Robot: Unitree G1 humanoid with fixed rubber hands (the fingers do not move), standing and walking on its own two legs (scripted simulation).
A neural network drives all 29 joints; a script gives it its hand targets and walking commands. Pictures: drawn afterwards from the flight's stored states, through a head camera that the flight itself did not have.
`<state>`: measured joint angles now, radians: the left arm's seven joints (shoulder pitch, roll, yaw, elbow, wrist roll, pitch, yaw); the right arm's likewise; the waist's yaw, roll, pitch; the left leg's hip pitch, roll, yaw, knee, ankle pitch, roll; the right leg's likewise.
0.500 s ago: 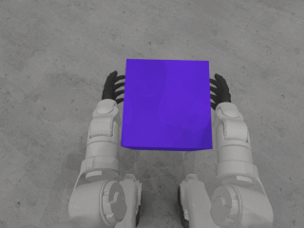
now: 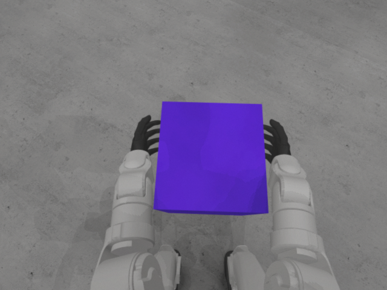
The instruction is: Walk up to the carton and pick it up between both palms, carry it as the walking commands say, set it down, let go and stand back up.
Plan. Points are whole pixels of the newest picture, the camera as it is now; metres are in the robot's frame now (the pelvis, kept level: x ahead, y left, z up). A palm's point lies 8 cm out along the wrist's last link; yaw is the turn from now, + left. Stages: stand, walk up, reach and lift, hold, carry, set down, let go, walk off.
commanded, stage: reach and lift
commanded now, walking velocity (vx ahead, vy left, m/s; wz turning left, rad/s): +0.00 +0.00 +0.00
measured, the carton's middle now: (207, 167) +0.39 -0.01 -0.11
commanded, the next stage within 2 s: none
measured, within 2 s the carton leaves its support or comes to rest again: neither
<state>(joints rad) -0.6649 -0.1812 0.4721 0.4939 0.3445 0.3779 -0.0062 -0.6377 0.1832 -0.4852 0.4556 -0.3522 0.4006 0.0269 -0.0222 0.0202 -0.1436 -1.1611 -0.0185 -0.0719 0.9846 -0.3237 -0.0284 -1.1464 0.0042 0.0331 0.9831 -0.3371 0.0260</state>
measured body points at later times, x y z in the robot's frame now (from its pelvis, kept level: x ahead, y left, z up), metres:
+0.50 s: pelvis +0.02 +0.00 +0.05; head +0.14 +0.00 +0.49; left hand +0.40 +0.14 +0.03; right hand +0.38 -0.15 +0.03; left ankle +0.06 +0.13 -0.66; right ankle +0.06 -0.13 -0.66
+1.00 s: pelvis +0.04 +0.00 +0.08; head +0.05 +0.00 +0.53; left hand +0.38 +0.14 +0.10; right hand +0.37 -0.15 +0.10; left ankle +0.06 +0.13 -0.66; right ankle +0.06 -0.13 -0.66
